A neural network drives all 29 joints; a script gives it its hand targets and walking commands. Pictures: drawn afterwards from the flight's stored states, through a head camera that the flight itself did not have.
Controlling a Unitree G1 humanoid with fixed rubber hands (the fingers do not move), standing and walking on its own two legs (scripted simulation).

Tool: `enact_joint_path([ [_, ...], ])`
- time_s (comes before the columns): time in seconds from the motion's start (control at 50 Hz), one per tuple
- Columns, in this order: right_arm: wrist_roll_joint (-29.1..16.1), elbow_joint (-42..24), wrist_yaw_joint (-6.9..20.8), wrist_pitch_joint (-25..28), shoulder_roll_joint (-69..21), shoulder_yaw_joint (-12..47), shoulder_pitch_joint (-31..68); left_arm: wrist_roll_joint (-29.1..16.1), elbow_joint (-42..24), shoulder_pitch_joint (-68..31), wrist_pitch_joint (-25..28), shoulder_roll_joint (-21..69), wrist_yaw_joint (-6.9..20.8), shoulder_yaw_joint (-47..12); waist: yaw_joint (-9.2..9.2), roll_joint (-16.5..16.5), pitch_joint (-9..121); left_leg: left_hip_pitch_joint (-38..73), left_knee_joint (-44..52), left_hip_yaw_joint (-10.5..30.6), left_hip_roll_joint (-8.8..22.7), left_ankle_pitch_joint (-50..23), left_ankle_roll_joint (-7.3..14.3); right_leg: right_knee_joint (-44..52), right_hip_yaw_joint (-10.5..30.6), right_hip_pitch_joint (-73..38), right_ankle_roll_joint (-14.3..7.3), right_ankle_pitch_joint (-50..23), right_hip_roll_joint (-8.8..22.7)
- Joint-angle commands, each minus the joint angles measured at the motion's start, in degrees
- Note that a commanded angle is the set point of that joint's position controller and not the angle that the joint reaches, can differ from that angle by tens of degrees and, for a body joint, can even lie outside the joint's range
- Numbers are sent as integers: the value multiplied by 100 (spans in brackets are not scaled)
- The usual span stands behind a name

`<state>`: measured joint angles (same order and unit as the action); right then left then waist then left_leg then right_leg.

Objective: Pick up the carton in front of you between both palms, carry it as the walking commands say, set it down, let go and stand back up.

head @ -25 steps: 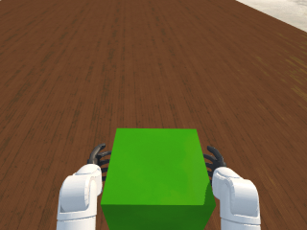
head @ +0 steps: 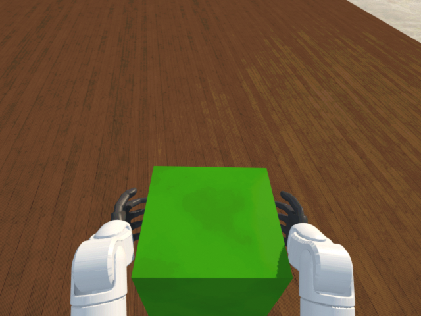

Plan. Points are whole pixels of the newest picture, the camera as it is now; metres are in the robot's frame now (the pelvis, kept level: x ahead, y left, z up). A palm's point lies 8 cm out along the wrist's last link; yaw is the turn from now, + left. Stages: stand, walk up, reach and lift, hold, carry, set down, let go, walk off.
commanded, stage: carry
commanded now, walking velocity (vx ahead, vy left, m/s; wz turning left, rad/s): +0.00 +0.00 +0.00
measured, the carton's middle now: (208, 249) +0.27 +0.00 +0.00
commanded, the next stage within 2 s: none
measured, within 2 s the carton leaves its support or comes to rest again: neither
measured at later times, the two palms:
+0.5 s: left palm (139, 168) +0.40 +0.14 +0.09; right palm (286, 170) +0.41 -0.15 +0.09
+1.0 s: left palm (138, 187) +0.36 +0.14 +0.07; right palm (287, 189) +0.37 -0.16 +0.07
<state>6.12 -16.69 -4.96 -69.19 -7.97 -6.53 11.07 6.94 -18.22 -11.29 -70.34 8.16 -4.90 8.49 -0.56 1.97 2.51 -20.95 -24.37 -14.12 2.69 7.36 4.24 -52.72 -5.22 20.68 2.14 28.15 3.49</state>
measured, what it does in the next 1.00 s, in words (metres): walks ahead: right foot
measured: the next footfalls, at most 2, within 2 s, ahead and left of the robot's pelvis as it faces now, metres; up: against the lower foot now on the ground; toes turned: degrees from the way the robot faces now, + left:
right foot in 0.14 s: +0.14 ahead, -0.13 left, +0.00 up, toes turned +12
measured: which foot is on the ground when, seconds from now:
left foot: down 0.00-1.00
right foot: up 0.00-0.12, down 0.14-1.00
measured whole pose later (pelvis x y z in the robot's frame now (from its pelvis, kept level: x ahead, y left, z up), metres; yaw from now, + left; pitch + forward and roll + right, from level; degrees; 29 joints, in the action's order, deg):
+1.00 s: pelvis +0.10 -0.02 +0.00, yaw +2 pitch +2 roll +0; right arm 8.8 -7.2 -3.4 -61.2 -7.6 -6.6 8.7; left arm 9.0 -6.8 -8.9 -60.8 7.6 -3.1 7.1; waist -0.2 -0.2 7.1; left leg -11.7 -29.2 -11.0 3.5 18.8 0.5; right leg -29.8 -10.2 14.7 -0.6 16.5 3.6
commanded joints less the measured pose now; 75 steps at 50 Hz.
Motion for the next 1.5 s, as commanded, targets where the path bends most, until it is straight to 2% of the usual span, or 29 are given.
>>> enact_joint_path([
  [0.0, -2379, -625, 1472, 112, -5505, 4096, 2636, -2443, -602, -2786, 133, 5361, 1430, -4479, 17, -898, 2303, 2198, 643, 1099, 1407, -3109, 323, 1413, 109, -123, -38, -212, 62],
  [0.04, -2375, -713, 1470, 130, -5405, 4091, 2437, -2370, -649, -2543, 176, 5297, 1389, -4458, -21, -1038, 2416, 2196, 495, 911, 1369, -3012, 340, 2075, -123, -421, -54, -829, -4],
  [0.06, -2370, -763, 1470, 125, -5328, 4094, 2407, -2342, -696, -2467, 177, 5240, 1374, -4442, 3, -1005, 2435, 2100, 356, 748, 1282, -2832, 282, 2486, -249, -658, -49, -1444, 9],
  [0.08, -2357, -771, 1470, 110, -5246, 4091, 2381, -2319, -722, -2419, 162, 5173, 1369, -4420, 37, -945, 2408, 1898, 220, 614, 1156, -2392, 136, 3038, -341, -1020, -35, -2303, 57],
  [0.1, -2318, -731, 1468, 88, -5177, 4082, 2320, -2300, -713, -2398, 129, 5093, 1375, -4383, 38, -856, 2347, 1646, 120, 579, 1008, -1723, -53, 3257, -307, -1355, -34, -2859, 198],
  [0.12, -2245, -617, 1465, 66, -5094, 4059, 2243, -2285, -671, -2365, 77, 5008, 1392, -4340, 50, -697, 2312, 1251, 18, 568, 952, -1086, -202, 3260, -81, -1749, -54, -3138, 557],
  [0.14, -2211, -598, 1465, 19, -5001, 4073, 2293, -2247, -549, -2387, 46, 4944, 1415, -4304, -4, -297, 2169, 1101, -65, 493, 690, -519, -385, 2950, 313, -1650, -145, -4069, 961],
  [0.16, -2229, -573, 1469, -49, -4985, 4110, 2429, -2222, -378, -2421, 32, 4962, 1447, -4263, 8, 101, 2032, 1242, 0, 695, 625, -557, -463, 2734, 307, -1467, -269, -4381, 1001],
  [0.18, -2212, -448, 1478, -102, -4966, 4107, 2470, -2224, -150, -2311, 4, 4952, 1474, -4204, 14, 210, 1865, 1335, -86, 699, 686, -814, -465, 2693, 246, -1336, -254, -4442, 943],
  [0.24, -2206, -214, 1488, -153, -4954, 4101, 2519, -2211, 187, -2242, -13, 4909, 1519, -4107, 27, 126, 1742, 1398, -435, 748, 718, -1911, -486, 2471, 141, -1270, -234, -5167, 795],
  [0.32, -2241, -106, 1474, -123, -5093, 4096, 2685, -2265, 207, -2500, 11, 5023, 1520, -4119, 36, 22, 1911, 1378, -567, 698, 650, -2192, -552, 2258, 71, -1433, -245, -5683, 734],
  [0.4, -2282, -187, 1454, -78, -5200, 4087, 2779, -2358, 21, -2705, 40, 5118, 1506, -4190, 45, -100, 2017, 1481, -599, 707, 639, -2403, -553, 2158, 50, -1452, -260, -5618, 692],
  [0.54, -2245, -263, 1428, -56, -5174, 4053, 2605, -2390, -138, -2638, 42, 5090, 1490, -4251, 48, -258, 2090, 1660, -621, 754, 698, -2814, -498, 2108, -12, -1374, -227, -5058, 606],
  [0.66, -2175, -116, 1447, -20, -5134, 4079, 2505, -2320, 36, -2530, 77, 5062, 1508, -4272, 45, -218, 1974, 1556, -583, 782, 715, -2432, -450, 2131, 2, -1353, -256, -4789, 636],
  [0.74, -2083, 85, 1485, 135, -5167, 4127, 2540, -2207, 257, -2537, 233, 5094, 1531, -4314, 40, -208, 1825, 1403, -501, 819, 737, -1868, -400, 2202, 22, -1238, -289, -4235, 657],
  [0.9, -1793, 440, 1529, 778, -5063, 4002, 2655, -1859, 673, -2593, 901, 5005, 1550, -4146, 44, -194, 1485, 1192, -116, 918, 732, -720, -345, 2592, 117, -1071, -317, -3132, 655],
  [1.04, -1304, 1059, 1501, 1366, -4748, 3531, 2449, -1392, 1244, -2393, 1490, 4666, 1534, -3676, 55, -190, 1427, 1072, -2, 927, 720, -323, -315, 2721, 147, -978, -337, -2767, 652],
  [1.16, -833, 1725, 1507, 2069, -4659, 2965, 2597, -913, 1909, -2597, 2202, 4566, 1551, -3135, 54, -197, 1382, 969, 75, 956, 721, 17, -302, 2825, 173, -855, -320, -2433, 651],
  [1.26, -445, 2434, 1558, 2735, -4782, 2441, 2961, -532, 2660, -2934, 2854, 4700, 1605, -2604, 57, -190, 1460, 927, 126, 978, 715, 191, -282, 2858, 182, -857, -319, -2264, 642],
  [1.34, -285, 2813, 1611, 3156, -4990, 2264, 3206, -377, 3060, -3171, 3273, 4907, 1658, -2430, 56, -189, 1594, 957, 120, 989, 711, 166, -262, 2836, 178, -912, -324, -2262, 629],
  [1.42, -333, 2841, 1645, 3264, -5156, 2380, 3229, -402, 3073, -3180, 3382, 5079, 1682, -2537, 58, -194, 1728, 1012, 73, 988, 717, 4, -252, 2789, 161, -970, -320, -2375, 627],
  [1.48, -512, 2590, 1638, 3134, -5198, 2647, 3082, -559, 2809, -3029, 3246, 5125, 1669, -2798, 57, -205, 1790, 1039, 27, 977, 723, -151, -260, 2743, 150, -994, -310, -2495, 633],
])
